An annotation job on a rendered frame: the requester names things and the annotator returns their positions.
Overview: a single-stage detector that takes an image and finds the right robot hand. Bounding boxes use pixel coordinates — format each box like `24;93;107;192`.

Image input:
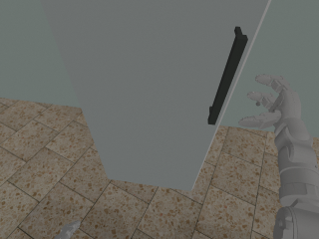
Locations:
238;74;302;129

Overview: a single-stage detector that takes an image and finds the fridge door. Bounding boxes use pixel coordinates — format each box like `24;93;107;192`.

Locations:
40;0;269;191

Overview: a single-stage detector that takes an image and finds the handle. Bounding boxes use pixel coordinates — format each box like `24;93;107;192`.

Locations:
207;26;248;125

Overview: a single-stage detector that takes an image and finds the left robot hand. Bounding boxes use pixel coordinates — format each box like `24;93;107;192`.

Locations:
54;220;81;239

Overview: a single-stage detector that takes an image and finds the right robot forearm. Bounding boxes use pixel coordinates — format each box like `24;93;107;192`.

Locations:
274;118;319;213

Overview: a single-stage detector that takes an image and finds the robot right upper arm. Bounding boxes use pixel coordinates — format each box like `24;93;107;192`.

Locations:
273;206;319;239

